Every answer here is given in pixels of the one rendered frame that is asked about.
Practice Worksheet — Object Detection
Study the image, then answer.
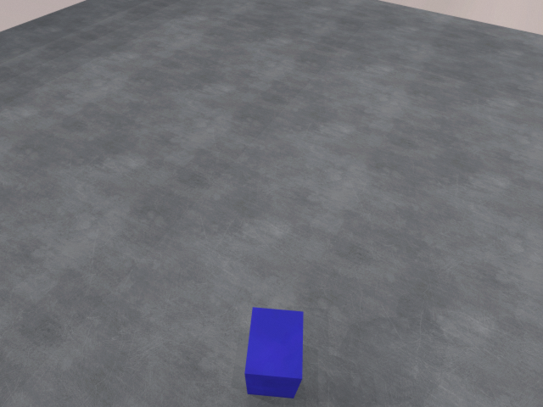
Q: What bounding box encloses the carton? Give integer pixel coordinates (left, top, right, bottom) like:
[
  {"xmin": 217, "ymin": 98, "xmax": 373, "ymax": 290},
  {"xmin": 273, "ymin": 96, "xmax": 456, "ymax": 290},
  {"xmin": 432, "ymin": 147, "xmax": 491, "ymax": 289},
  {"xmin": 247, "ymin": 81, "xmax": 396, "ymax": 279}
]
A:
[{"xmin": 244, "ymin": 307, "xmax": 304, "ymax": 399}]

